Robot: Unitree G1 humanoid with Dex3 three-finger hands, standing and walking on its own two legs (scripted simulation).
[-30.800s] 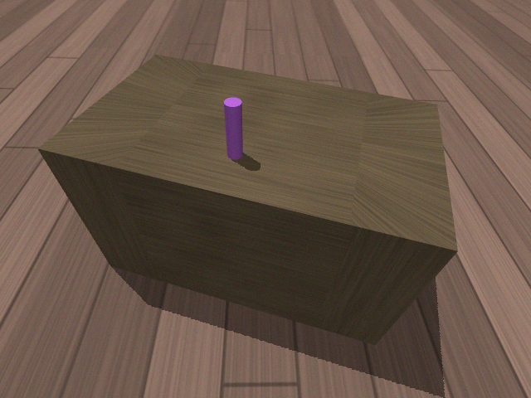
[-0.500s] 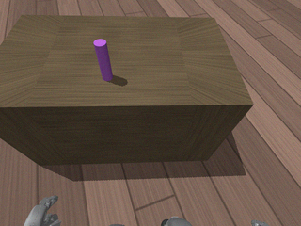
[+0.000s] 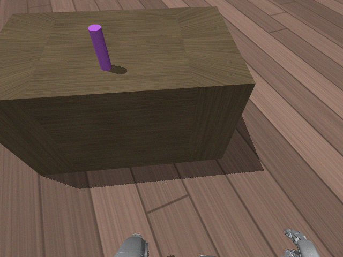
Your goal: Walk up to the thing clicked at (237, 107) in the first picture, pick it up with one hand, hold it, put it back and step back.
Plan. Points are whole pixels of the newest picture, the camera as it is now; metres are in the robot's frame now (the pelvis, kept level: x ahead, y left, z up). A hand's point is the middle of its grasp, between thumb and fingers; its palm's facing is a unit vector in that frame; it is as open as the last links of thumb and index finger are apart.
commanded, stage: step back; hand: left
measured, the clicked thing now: (100, 49) +0.83 +0.30 -0.01
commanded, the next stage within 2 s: stand in 1.86 s
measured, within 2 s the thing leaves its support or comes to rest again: neither
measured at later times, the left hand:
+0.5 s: hand out of the picture -0.06 +0.24 -0.14, palm faces +0.10 -0.94 -0.34, open 7.4 cm
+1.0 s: hand out of the picture -0.26 +0.22 -0.12, palm faces +0.14 -0.88 -0.46, open 7.4 cm
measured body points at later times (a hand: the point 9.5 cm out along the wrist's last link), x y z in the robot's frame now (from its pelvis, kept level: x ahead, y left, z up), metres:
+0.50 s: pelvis -0.15 -0.03 +0.02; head -0.10 +0.00 +0.46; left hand -0.06 +0.29 -0.11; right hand -0.03 -0.33 -0.09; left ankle -0.13 +0.09 -0.71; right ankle -0.15 -0.18 -0.62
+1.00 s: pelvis -0.29 -0.07 +0.01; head -0.27 -0.09 +0.45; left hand -0.26 +0.26 -0.09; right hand -0.19 -0.38 -0.13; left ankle -0.32 +0.06 -0.71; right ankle -0.24 -0.20 -0.71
